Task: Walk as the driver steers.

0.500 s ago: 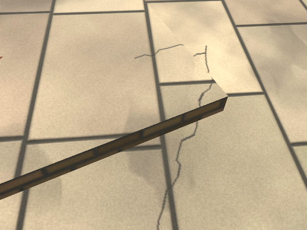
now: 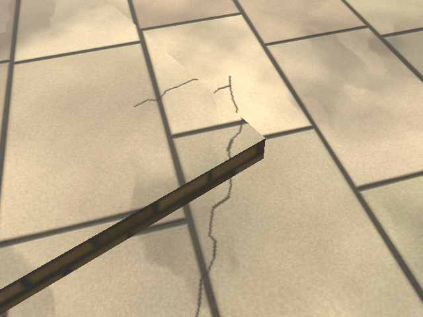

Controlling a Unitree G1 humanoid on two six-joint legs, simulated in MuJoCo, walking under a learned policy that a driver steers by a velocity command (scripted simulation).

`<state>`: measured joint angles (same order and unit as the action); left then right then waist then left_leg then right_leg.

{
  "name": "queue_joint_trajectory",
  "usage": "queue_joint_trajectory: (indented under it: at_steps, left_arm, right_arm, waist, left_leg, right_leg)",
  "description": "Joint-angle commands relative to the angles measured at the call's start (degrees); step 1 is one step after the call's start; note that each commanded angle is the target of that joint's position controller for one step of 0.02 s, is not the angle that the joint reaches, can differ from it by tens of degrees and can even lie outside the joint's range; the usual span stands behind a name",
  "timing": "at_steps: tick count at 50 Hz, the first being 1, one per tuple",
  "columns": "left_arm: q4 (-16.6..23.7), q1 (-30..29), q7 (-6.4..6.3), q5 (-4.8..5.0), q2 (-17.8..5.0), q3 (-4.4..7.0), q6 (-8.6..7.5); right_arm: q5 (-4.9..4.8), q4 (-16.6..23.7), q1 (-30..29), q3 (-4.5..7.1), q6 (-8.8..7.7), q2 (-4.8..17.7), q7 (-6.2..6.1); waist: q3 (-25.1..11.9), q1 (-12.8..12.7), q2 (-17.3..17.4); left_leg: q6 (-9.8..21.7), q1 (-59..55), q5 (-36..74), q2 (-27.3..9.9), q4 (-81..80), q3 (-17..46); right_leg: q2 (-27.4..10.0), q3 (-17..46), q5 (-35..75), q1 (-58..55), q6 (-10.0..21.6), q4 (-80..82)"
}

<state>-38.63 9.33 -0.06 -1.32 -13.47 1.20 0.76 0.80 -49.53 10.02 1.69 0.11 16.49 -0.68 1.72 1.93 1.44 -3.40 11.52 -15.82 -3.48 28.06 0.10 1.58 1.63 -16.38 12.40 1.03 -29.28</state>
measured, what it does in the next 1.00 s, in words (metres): walks ahead: right foot, then left foot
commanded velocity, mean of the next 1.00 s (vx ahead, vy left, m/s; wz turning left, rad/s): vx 0.16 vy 0.00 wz -0.02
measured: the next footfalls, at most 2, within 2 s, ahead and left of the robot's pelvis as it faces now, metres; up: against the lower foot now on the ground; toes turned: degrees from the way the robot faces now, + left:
right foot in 0.76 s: +0.35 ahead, -0.06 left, +0.00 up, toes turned -1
left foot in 1.00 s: +0.27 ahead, +0.17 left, +0.00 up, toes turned +1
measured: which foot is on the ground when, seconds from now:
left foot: down 0.00-0.78, up 0.80-0.98, down 1.00-1.00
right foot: down 0.00-0.32, up 0.34-0.74, down 0.76-1.00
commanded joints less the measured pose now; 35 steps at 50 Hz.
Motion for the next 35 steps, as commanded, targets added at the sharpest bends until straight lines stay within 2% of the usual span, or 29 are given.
queue_joint_trajectory:
  at_steps: [1, 3, 4, 5, 6, 7, 8, 10, 12, 13, 14, 15, 16, 17, 18, 19, 20, 21, 22, 23, 24, 26, 28, 30, 33, 35]
  left_arm:
    - [2.96, 0.11, -0.29, 0.19, -8.19, 2.16, -1.14]
    - [2.87, -0.18, -0.41, 0.26, -8.09, 2.15, -0.99]
    - [2.48, 0.5, -0.53, 0.34, -8.11, 2.21, -0.8]
    - [2.36, 0.88, -0.66, 0.6, -8.91, 2.53, -0.49]
    - [2.13, 2.18, -0.73, 0.95, -10.47, 3.08, -0.19]
    - [1.73, 3.82, -0.78, 1.18, -11.69, 3.45, -0.1]
    - [1.21, 5.45, -0.85, 1.45, -12.6, 3.73, -0.3]
    - [0.45, 6.98, -1.07, 1.56, -12.39, 3.88, -1.6]
    - [0.62, 5.61, -0.99, 2.22, -11.52, 3.87, -2.48]
    - [1.09, 3.49, -0.88, 2.58, -11.49, 3.88, -2.51]
    - [1.73, 0.68, -0.72, 2.91, -11.72, 3.92, -2.31]
    - [1.95, -0.53, -0.63, 2.84, -11.31, 3.86, -2.08]
    - [2.14, -0.59, -0.52, 2.25, -9.15, 3.31, -2.18]
    - [3.14, -1.5, -0.2, 1.5, -4.75, 1.97, -2.59]
    - [6.23, -1.68, -0.65, 2.57, -5.38, 2.25, -3.62]
    - [5.09, -0.11, -0.85, 4.07, -8.99, 3.21, -4.5]
    - [4.25, 0.99, -0.45, 4.32, -9.93, 3.46, -5.07]
    - [3.07, 1.53, -0.38, 3.47, -9.68, 3.58, -5.26]
    - [2.74, 1.06, -0.37, 2.47, -9.7, 3.84, -5.31]
    - [2.39, 1.35, -0.07, 1.72, -9.47, 3.98, -5.19]
    - [2.07, 2.03, 0.31, 1.4, -8.41, 3.83, -5.01]
    - [2.44, 1.05, 0.6, 1.57, -5.94, 3.13, -4.47]
    - [3.6, -2.72, 0.69, 1.84, -3.86, 2.23, -4.29]
    - [4.54, -6.73, 1.07, 1.9, -3.27, 1.88, -4.38]
    - [4.71, -8.08, 1.66, 1.97, -4.72, 2.24, -4.62]
    - [4.15, -6.47, 1.78, 1.5, -6.47, 2.79, -5.08]
  right_arm:
    - [-0.08, 1.81, -0.93, 1.45, -0.86, 6.72, -0.16]
    - [-0.16, 0.72, -0.59, 1.34, -0.98, 6.46, -0.2]
    - [-0.23, -0.01, 0.15, 1.24, -0.93, 6.09, -0.26]
    - [-0.56, -0.45, 0.21, 1.27, -0.88, 5.93, -0.36]
    - [-0.92, -0.31, -0.45, 1.32, -0.99, 5.82, -0.4]
    - [-1.22, 0.5, -2.0, 1.31, -1.33, 5.62, -0.35]
    - [-1.63, 1.58, -3.89, 1.34, -1.93, 5.7, -0.21]
    - [-2.45, 2.63, -5.02, 1.66, -3.39, 6.24, 0.48]
    - [-3.04, 2.44, -4.12, 1.71, -4.66, 6.34, 1.58]
    - [-3.02, 1.55, -2.53, 1.61, -5.14, 5.98, 2.09]
    - [-2.77, -0.38, 1.07, 1.62, -5.47, 5.56, 2.5]
    - [-2.27, -3.11, 6.33, 1.9, -5.55, 5.39, 2.71]
    - [-1.75, -5.35, 11.47, 2.37, -5.32, 6.2, 2.66]
    - [-1.51, -6.25, 17.89, 3.19, -5.34, 9.75, 2.11]
    - [-1.01, -5.44, 19.77, 4.43, -5.71, 16.43, 2.54]
    - [-0.7, -3.74, 15.14, 3.35, -6.23, 12.82, 2.36]
    - [-1.15, -2.46, 11.83, 2.56, -6.47, 9.74, 1.96]
    - [-0.92, -1.45, 9.1, 2.14, -6.45, 8.73, 1.82]
    - [-0.77, -0.97, 7.56, 1.81, -6.24, 8.23, 1.73]
    - [-0.55, -0.81, 7.37, 1.36, -5.86, 7.23, 1.56]
    - [-0.47, -1.04, 8.07, 1.14, -5.48, 6.7, 1.41]
    - [-0.48, -1.47, 9.14, 1.0, -4.58, 6.9, 0.72]
    - [-0.46, -1.52, 8.82, 0.88, -3.6, 7.3, -0.19]
    - [-0.48, -2.07, 10.49, 0.98, -2.92, 8.18, -0.81]
    - [-0.88, -2.72, 11.19, 1.21, -2.43, 8.59, -0.9]
    - [-1.26, -2.53, 9.53, 1.45, -2.27, 8.59, -0.83]
  waist:
    - [-2.27, -1.21, -5.36]
    - [-2.38, -1.16, -4.23]
    - [-3.61, -1.25, -4.3]
    - [-3.14, -1.72, -4.98]
    - [-1.57, -2.71, -6.71]
    - [0.89, -3.72, -8.93]
    - [3.48, -4.5, -10.68]
    - [5.03, -4.54, -12.59]
    - [4.03, -3.31, -10.88]
    - [3.06, -1.89, -9.43]
    - [1.42, 0.47, -8.31]
    - [-0.57, 2.93, -7.53]
    - [-1.92, 4.54, -5.32]
    - [-3.18, 6.25, 5.14]
    - [-2.43, 5.97, 16.71]
    - [1.12, 4.04, 9.27]
    - [4.13, 2.5, 6.65]
    - [4.88, 1.35, 4.55]
    - [5.16, 0.56, 3.47]
    - [3.64, -0.02, 3.89]
    - [1.67, -0.3, 4.49]
    - [-0.36, -0.28, 4.02]
    - [-0.04, 0.23, 3.46]
    - [0.14, 1.79, 4.2]
    - [-0.23, 1.71, 4.98]
    - [-1.14, -0.19, 5.07]
  left_leg:
    - [0.56, 0.32, 8.67, -0.45, -2.51, 0.53]
    - [0.43, -0.17, 9.18, -0.55, -3.01, 0.53]
    - [0.43, -0.47, 5.61, 0.33, -2.37, -0.7]
    - [0.61, 1.1, 0.12, 1.84, -0.14, -2.55]
    - [1.01, 4.59, -4.84, 3.28, 3.53, -4.22]
    - [1.71, 9.5, -7.62, 3.85, 7.31, -4.58]
    - [2.88, 13.29, -9.65, 3.44, 10.26, -3.69]
    - [5.73, 18.94, -13.87, 0.6, 17.13, 0.26]
    - [8.12, 19.49, -15.42, -1.14, 15.17, 1.36]
    - [8.77, 14.78, -11.93, -0.76, 10.37, 0.27]
    - [8.86, 5.65, -4.25, 0.94, 4.28, -2.05]
    - [7.94, -4.44, 3.67, 3.44, 0.19, -4.43]
    - [7.33, -12.19, 4.02, 3.44, -0.08, -2.9]
    - [10.35, -18.54, -4.74, -7.09, -7.95, 12.38]
    - [19.51, -20.23, -16.36, -18.98, -18.08, 37.92]
    - [21.0, -17.49, -23.56, -20.2, -19.55, 39.82]
    - [18.82, -16.7, -23.58, -17.92, -19.25, 34.19]
    - [16.7, -15.27, -14.51, -15.26, -19.05, 27.97]
    - [15.29, -14.26, -0.41, -13.59, -18.39, 22.57]
    - [13.78, -13.04, 15.03, -11.29, -17.35, 16.41]
    - [13.14, -12.78, 28.7, -9.58, -15.91, 11.61]
    - [12.79, -12.34, 42.86, -7.47, -14.53, 5.52]
    - [11.69, -9.47, 44.87, -5.24, -14.65, 1.6]
    - [10.8, -8.49, 43.69, -4.67, -14.33, 0.49]
    - [11.61, -10.41, 43.44, -7.01, -12.21, 2.19]
    - [11.62, -11.81, 45.39, -8.15, -8.57, 3.56]
  right_leg:
    - [-6.7, 7.37, 11.56, -1.78, 2.51, 6.6]
    - [-6.39, 7.06, 13.17, -2.0, 2.67, 6.17]
    - [-5.97, 6.92, 7.53, -2.63, 3.0, 6.79]
    - [-6.06, 7.99, -2.09, -2.43, 3.97, 8.09]
    - [-7.63, 11.27, -13.88, -1.88, 5.75, 10.76]
    - [-10.85, 16.67, -23.41, -1.6, 8.05, 14.37]
    - [-13.98, 21.88, -27.8, -0.95, 10.23, 17.33]
    - [-18.26, 27.45, -25.3, -2.54, 12.62, 19.23]
    - [-18.68, 25.41, -19.47, -4.76, 12.19, 18.68]
    - [-16.89, 21.6, -15.68, -3.02, 10.92, 17.84]
    - [-13.94, 16.49, -11.44, 1.45, 9.29, 16.2]
    - [-11.02, 12.12, -9.24, 6.18, 7.83, 12.78]
    - [-8.06, 8.36, -7.66, 11.12, 6.0, 6.88]
    - [-2.26, 1.38, -8.11, 18.76, 1.8, -10.38]
    - [2.92, -0.07, -17.89, 30.29, -0.36, -25.92]
    - [-0.95, 5.01, -17.02, 34.67, 0.37, -34.15]
    - [-3.42, 5.4, -10.31, 37.59, 1.38, -36.09]
    - [-4.99, 3.94, -5.13, 36.8, 1.49, -35.45]
    - [-6.01, 3.32, -1.51, 35.59, 0.99, -33.59]
    - [-6.54, 2.11, 0.72, 31.69, 0.29, -31.99]
    - [-5.96, 0.35, 2.46, 28.78, -0.58, -30.98]
    - [-5.0, -2.17, 5.3, 25.93, -2.12, -26.48]
    - [-4.08, -3.79, 9.95, 21.63, -2.72, -17.13]
    - [-2.79, -4.9, 14.81, 17.87, -2.76, -9.09]
    - [-2.04, -3.74, 16.65, 15.28, -1.51, -4.03]
    - [-1.49, -3.07, 14.7, 12.77, 0.62, -1.61]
